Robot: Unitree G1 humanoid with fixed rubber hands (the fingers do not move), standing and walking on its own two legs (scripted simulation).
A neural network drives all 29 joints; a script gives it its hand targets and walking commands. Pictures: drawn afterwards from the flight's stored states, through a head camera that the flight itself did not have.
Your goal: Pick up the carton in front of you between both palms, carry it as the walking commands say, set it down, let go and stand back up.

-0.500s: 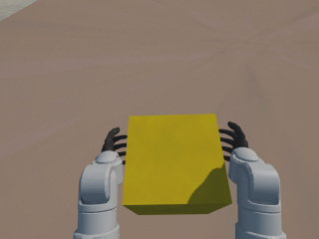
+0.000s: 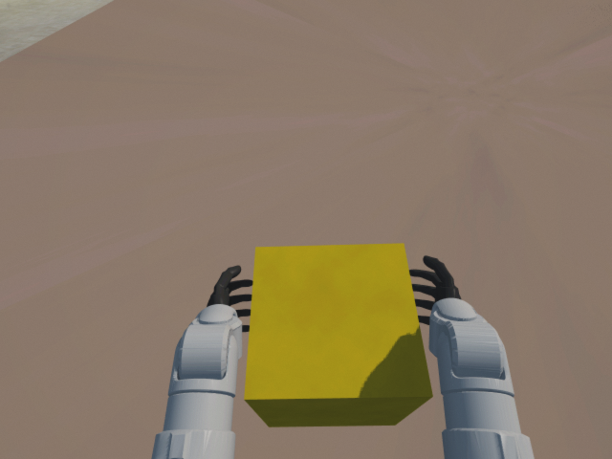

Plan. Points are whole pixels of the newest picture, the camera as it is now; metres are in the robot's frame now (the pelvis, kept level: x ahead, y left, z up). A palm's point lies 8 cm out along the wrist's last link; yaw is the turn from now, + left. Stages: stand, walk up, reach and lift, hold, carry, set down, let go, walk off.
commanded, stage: carry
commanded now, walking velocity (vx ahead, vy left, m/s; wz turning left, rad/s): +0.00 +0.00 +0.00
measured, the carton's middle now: (330, 343) +0.30 +0.00 -0.06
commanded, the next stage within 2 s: hold in 1.04 s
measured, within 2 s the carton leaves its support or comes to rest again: neither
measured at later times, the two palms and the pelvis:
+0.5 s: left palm (213, 327) +0.27 +0.16 +0.04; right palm (440, 323) +0.28 -0.14 +0.04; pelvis -0.02 +0.01 +0.00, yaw +0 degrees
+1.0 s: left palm (204, 333) +0.27 +0.17 +0.04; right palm (432, 328) +0.27 -0.13 +0.04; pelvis -0.02 +0.02 +0.00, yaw +0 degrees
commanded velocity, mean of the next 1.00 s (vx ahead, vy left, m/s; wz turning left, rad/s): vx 0.00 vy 0.00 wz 0.00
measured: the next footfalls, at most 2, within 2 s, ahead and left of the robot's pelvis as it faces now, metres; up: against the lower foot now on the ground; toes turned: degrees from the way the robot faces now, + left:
none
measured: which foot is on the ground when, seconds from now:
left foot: down 0.00-1.00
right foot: down 0.00-1.00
